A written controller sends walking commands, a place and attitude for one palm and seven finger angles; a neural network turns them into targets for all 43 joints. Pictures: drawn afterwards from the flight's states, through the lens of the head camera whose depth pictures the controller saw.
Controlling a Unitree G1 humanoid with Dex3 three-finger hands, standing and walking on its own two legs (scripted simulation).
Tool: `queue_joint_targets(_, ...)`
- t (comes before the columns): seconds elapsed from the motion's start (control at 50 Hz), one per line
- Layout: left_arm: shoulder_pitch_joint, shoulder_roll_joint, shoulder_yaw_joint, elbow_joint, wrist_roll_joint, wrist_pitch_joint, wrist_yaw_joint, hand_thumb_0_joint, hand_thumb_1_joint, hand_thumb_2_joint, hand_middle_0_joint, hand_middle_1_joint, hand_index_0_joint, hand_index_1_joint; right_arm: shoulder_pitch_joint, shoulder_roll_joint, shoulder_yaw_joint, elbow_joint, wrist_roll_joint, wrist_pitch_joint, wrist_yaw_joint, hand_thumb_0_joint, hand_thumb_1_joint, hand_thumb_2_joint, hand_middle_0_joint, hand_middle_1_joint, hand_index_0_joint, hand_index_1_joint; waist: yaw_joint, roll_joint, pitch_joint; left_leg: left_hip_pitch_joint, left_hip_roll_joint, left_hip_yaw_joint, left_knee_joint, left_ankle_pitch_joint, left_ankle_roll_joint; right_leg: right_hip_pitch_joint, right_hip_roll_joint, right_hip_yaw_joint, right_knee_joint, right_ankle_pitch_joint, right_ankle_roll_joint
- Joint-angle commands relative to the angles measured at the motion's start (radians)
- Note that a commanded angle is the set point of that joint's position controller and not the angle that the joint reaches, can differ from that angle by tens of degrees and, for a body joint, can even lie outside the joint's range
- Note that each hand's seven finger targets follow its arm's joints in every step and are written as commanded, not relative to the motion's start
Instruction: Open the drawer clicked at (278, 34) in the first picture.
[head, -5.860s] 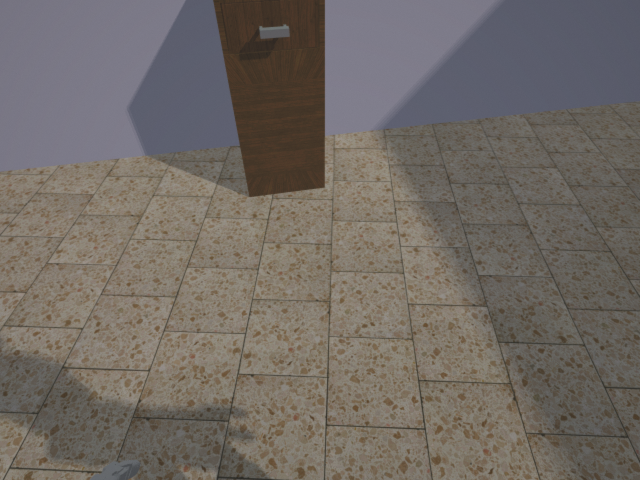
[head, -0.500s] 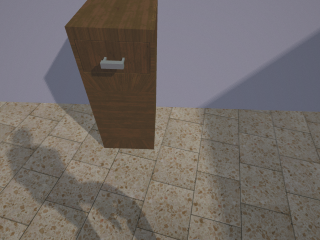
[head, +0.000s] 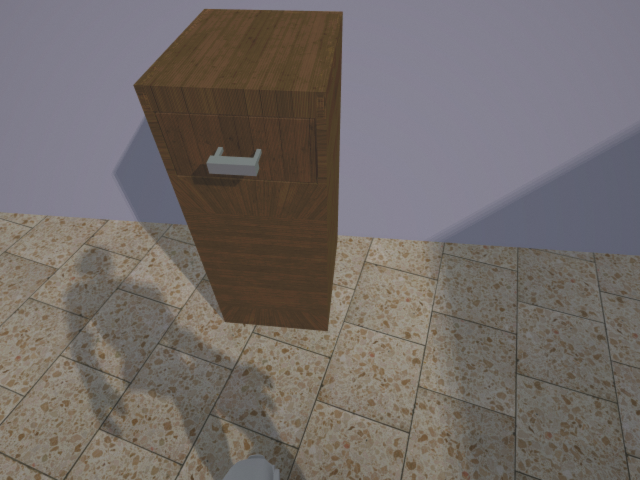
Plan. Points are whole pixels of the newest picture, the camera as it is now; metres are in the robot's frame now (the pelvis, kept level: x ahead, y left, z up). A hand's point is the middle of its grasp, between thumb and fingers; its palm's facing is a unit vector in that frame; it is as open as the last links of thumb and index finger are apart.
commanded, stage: take the last steps up to it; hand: left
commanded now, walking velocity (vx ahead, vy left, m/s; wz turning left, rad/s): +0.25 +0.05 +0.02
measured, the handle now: (236, 159) +0.72 +0.23 -0.01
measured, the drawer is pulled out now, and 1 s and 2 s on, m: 0.00 0.00 0.00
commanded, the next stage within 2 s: come to a stop and stand still in 0.26 s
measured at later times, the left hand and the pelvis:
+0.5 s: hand (188, 425) +0.23 +0.24 -0.17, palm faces +0.02 -0.98 -0.22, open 7.3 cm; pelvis +0.16 +0.05 -0.01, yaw -1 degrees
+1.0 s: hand (161, 445) +0.20 +0.27 -0.18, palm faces +0.04 -0.96 -0.26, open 7.3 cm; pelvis +0.13 +0.08 -0.02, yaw -1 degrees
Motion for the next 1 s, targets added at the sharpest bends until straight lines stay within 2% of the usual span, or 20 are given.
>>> queue_joint_targets(0.0,0.051,0.166,0.032,-0.029,0.004,-0.014,0.012,0.0,0.9,0.9,-0.2,-0.3,-0.2,-0.3,-0.087,-0.01,0.007,-0.089,0.004,-0.025,0.015,0.0,-0.9,-0.9,0.2,0.3,0.2,0.3,0.027,-0.172,0.122,0.023,-0.017,0.03,-0.153,-0.027,0.01,-0.073,-0.263,0.154,-0.142,0.193,-0.112)
queue_joint_targets(0.06,0.048,0.178,0.04,-0.024,0.006,-0.003,0.015,0.0,0.9,0.9,-0.2,-0.3,-0.2,-0.3,-0.053,-0.028,0.004,-0.089,0.005,-0.039,0.01,0.0,-0.9,-0.9,0.2,0.3,0.2,0.3,0.003,-0.146,0.091,0.194,-0.047,0.042,-0.267,-0.069,0.036,-0.1,-0.27,0.152,-0.047,0.215,-0.105)
queue_joint_targets(0.1,0.052,0.144,0.034,-0.021,-0.002,0.004,0.011,0.0,0.9,0.9,-0.2,-0.3,-0.2,-0.3,0.156,-0.101,-0.011,-0.022,-0.006,-0.056,-0.01,0.0,-0.9,-0.9,0.2,0.3,0.2,0.3,-0.082,-0.007,-0.049,0.539,-0.05,0.025,-0.403,0.0,0.054,-0.185,-0.168,0.061,0.292,0.275,-0.054)
queue_joint_targets(0.12,0.097,0.084,0.024,-0.035,-0.011,0.008,0.004,0.0,0.9,0.9,-0.2,-0.3,-0.2,-0.3,0.27,-0.222,-0.038,-0.002,-0.014,-0.061,-0.023,0.0,-0.9,-0.9,0.2,0.3,0.2,0.3,-0.104,0.263,-0.158,0.738,0.195,-0.285,-0.428,0.097,0.129,-0.402,-0.035,-0.017,0.582,-0.097,-0.003)
queue_joint_targets(0.14,0.059,0.08,0.018,-0.066,-0.009,0.006,0.005,0.0,0.9,0.9,-0.2,-0.3,-0.2,-0.3,0.326,-0.25,-0.039,0.006,0.0,-0.05,-0.034,0.0,-0.9,-0.9,0.2,0.3,0.2,0.3,-0.119,0.3,-0.178,0.757,0.303,-0.434,-0.528,0.181,0.203,-0.523,0.006,0.056,0.79,-0.35,-0.001)
queue_joint_targets(0.16,0.014,0.094,0.025,-0.079,-0.006,0.007,0.007,0.0,0.9,0.9,-0.2,-0.3,-0.2,-0.3,0.278,-0.231,-0.031,-0.004,0.002,-0.042,-0.04,0.0,-0.9,-0.9,0.2,0.3,0.2,0.3,-0.106,0.155,-0.107,0.683,0.313,-0.383,-0.536,0.183,0.235,-0.558,-0.043,0.108,0.869,-0.322,-0.019)
queue_joint_targets(0.26,0.016,0.043,0.024,-0.038,-0.002,0.037,-0.004,0.0,0.9,0.9,-0.2,-0.3,-0.2,-0.3,0.083,-0.079,0.016,-0.035,0.009,-0.072,-0.054,0.0,-0.9,-0.9,0.2,0.3,0.2,0.3,-0.001,0.067,0.004,0.386,0.164,-0.09,-0.591,0.379,0.169,-0.444,-0.096,0.132,0.819,-0.081,0.022)
queue_joint_targets(0.44,-0.071,0.047,0.009,-0.079,-0.009,0.075,0.017,0.0,0.9,0.9,-0.2,-0.3,-0.2,-0.3,0.063,-0.08,0.022,-0.018,0.002,-0.046,-0.067,0.0,-0.9,-0.9,0.2,0.3,0.2,0.3,0.012,0.056,0.033,0.347,0.145,-0.037,-0.53,0.539,0.169,-0.27,-0.052,0.111,0.376,0.015,0.036)
queue_joint_targets(0.48,-0.069,0.078,0.014,-0.083,-0.007,0.075,0.02,0.0,0.9,0.9,-0.2,-0.3,-0.2,-0.3,0.067,-0.086,0.016,-0.005,0.005,-0.031,-0.07,0.0,-0.9,-0.9,0.2,0.3,0.2,0.3,0.018,0.05,0.034,0.364,0.124,-0.035,-0.461,0.472,0.134,-0.211,-0.045,0.101,0.222,0.091,0.036)
queue_joint_targets(0.52,-0.055,0.154,0.023,-0.084,-0.002,0.063,0.028,0.0,0.9,0.9,-0.2,-0.3,-0.2,-0.3,0.101,-0.057,0.014,0.005,0.016,-0.021,-0.066,0.0,-0.9,-0.9,0.2,0.3,0.2,0.3,0.016,-0.066,0.001,0.304,0.038,-0.01,-0.367,0.261,0.059,-0.095,-0.106,0.2,0.13,0.504,0.013)
queue_joint_targets(0.56,-0.065,0.216,0.031,-0.093,-0.006,0.06,0.033,0.0,0.9,0.9,-0.2,-0.3,-0.2,-0.3,0.162,-0.021,0.009,0.011,0.027,-0.001,-0.059,0.0,-0.9,-0.9,0.2,0.3,0.2,0.3,-0.012,-0.158,-0.039,0.247,-0.073,0.03,-0.25,-0.144,0.012,-0.054,-0.304,0.314,0.16,0.937,-0.119)
queue_joint_targets(0.6,-0.064,0.224,0.041,-0.097,-0.006,0.058,0.045,0.0,0.9,0.9,-0.2,-0.3,-0.2,-0.3,0.137,-0.028,0.002,0.004,0.027,0.024,-0.065,0.0,-0.9,-0.9,0.2,0.3,0.2,0.3,0.016,-0.273,-0.139,0.213,-0.095,-0.005,0.019,-0.451,0.001,0.011,-0.35,0.366,0.105,1.066,-0.216)
queue_joint_targets(0.7,-0.189,0.214,0.055,-0.157,0.004,0.079,0.054,0.0,0.9,0.9,-0.2,-0.3,-0.2,-0.3,0.087,-0.022,-0.006,-0.015,0.025,0.047,-0.057,0.0,-0.9,-0.9,0.2,0.3,0.2,0.3,0.005,-0.134,-0.103,0.167,-0.102,-0.08,0.165,-0.405,-0.008,-0.083,-0.313,0.295,0.063,0.769,-0.205)
queue_joint_targets(0.84,-0.212,0.224,0.067,-0.167,0.013,0.088,0.043,0.0,0.9,0.9,-0.2,-0.3,-0.2,-0.3,0.125,-0.02,-0.003,-0.034,0.019,0.037,-0.043,0.0,-0.9,-0.9,0.2,0.3,0.2,0.3,-0.008,-0.231,-0.12,0.267,-0.112,-0.028,-0.168,-0.279,-0.009,-0.12,-0.243,0.293,0.014,0.312,-0.145)
queue_joint_targets(0.86,-0.174,0.258,0.052,-0.194,0.007,0.071,0.084,0.0,0.9,0.9,-0.2,-0.3,-0.2,-0.3,0.154,-0.099,-0.019,-0.108,0.029,0.007,-0.046,0.0,-0.9,-0.9,0.2,0.3,0.2,0.3,-0.061,-0.096,-0.334,0.273,-0.139,0.027,-0.246,-0.277,-0.028,0.105,-0.271,0.363,0.202,0.782,-0.127)
queue_joint_targets(0.88,-0.156,0.257,0.051,-0.221,-0.002,0.079,0.079,0.0,0.9,0.9,-0.2,-0.3,-0.2,-0.3,0.129,-0.055,-0.009,-0.145,0.023,0.003,-0.048,0.0,-0.9,-0.9,0.2,0.3,0.2,0.3,-0.035,-0.046,-0.331,0.317,-0.13,0.013,-0.411,-0.178,-0.001,0.025,-0.238,0.288,0.266,0.5,-0.108)
queue_joint_targets(0.92,-0.169,0.148,0.022,-0.211,-0.015,0.099,0.058,0.0,0.9,0.9,-0.2,-0.3,-0.2,-0.3,0.114,-0.117,-0.006,-0.163,0.006,-0.003,-0.046,0.0,-0.9,-0.9,0.2,0.3,0.2,0.3,-0.039,0.227,-0.151,0.351,0.036,-0.166,-0.539,-0.055,0.056,-0.257,-0.068,0.115,0.327,-0.026,-0.013)
queue_joint_targets(0.94,-0.165,0.128,0.016,-0.224,-0.015,0.108,0.045,0.0,0.9,0.9,-0.2,-0.3,-0.2,-0.3,0.054,-0.154,-0.011,-0.204,-0.004,0.009,-0.049,0.0,-0.9,-0.9,0.2,0.3,0.2,0.3,-0.011,0.268,-0.031,0.247,0.126,-0.238,-0.553,0.012,0.122,-0.333,-0.015,0.096,0.359,-0.136,0.006)
queue_joint_targets(0.96,-0.163,0.121,0.018,-0.227,-0.014,0.108,0.039,0.0,0.9,0.9,-0.2,-0.3,-0.2,-0.3,0.021,-0.156,-0.004,-0.225,-0.011,0.016,-0.047,0.0,-0.9,-0.9,0.2,0.3,0.2,0.3,0.002,0.143,0.036,0.154,0.142,-0.202,-0.558,-0.051,0.153,-0.307,-0.006,0.108,0.382,-0.119,-0.003)
queue_joint_targets(0.98,-0.173,0.124,0.015,-0.213,-0.004,0.117,0.035,0.0,0.9,0.9,-0.2,-0.3,-0.2,-0.3,-0.014,-0.137,0.002,-0.233,-0.004,0.014,-0.047,0.0,-0.9,-0.9,0.2,0.3,0.2,0.3,0.003,0.187,0.107,0.05,0.098,-0.204,-0.601,-0.226,0.138,-0.267,-0.008,0.119,0.391,-0.118,-0.007)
